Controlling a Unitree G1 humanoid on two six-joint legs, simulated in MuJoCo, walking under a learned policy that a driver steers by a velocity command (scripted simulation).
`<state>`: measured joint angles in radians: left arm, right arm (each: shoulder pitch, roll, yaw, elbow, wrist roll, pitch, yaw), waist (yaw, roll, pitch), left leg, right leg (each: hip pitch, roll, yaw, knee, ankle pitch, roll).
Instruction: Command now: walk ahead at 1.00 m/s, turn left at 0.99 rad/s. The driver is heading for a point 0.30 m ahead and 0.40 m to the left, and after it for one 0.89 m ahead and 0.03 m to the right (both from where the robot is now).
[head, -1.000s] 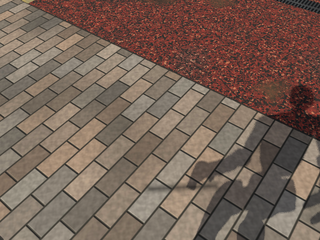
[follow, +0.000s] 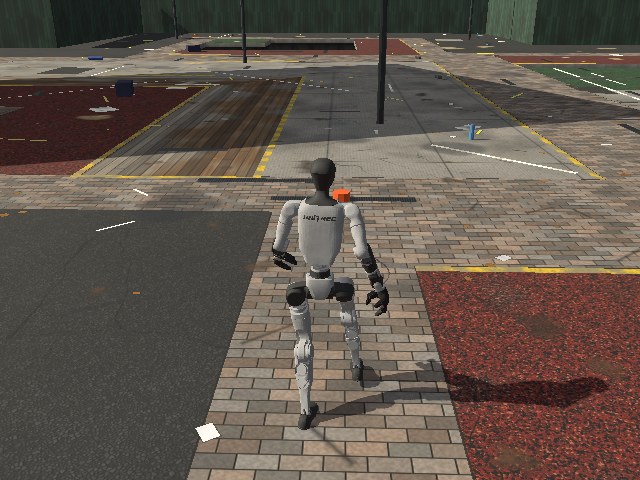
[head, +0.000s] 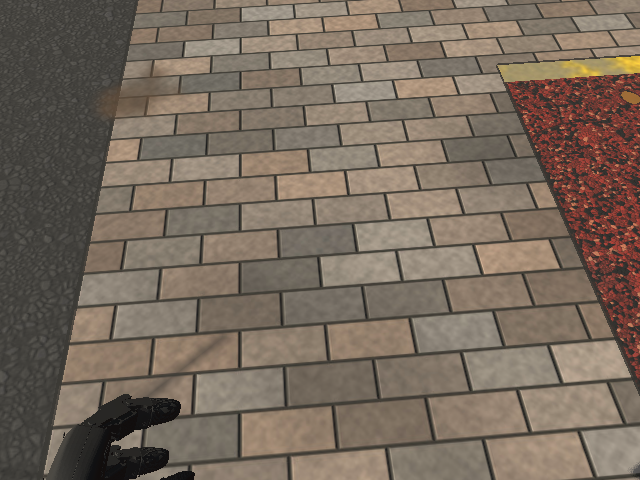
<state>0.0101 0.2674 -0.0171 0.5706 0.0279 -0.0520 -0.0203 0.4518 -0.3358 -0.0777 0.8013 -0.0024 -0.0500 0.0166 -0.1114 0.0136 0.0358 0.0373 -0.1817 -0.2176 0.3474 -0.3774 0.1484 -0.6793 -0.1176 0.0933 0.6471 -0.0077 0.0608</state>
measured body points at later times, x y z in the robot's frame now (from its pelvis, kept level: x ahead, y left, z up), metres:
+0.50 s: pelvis +0.43 +0.01 -0.02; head +0.46 +0.03 +0.42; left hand +0.23 +0.21 -0.15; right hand +0.78 -0.05 -0.06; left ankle +0.56 +0.12 -0.71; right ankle +0.24 -0.20 -0.72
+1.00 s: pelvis +0.86 +0.18 -0.03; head +0.89 +0.20 +0.42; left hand +0.96 +0.46 -0.14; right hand +0.92 -0.08 -0.16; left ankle +0.59 +0.17 -0.63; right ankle +1.01 +0.18 -0.73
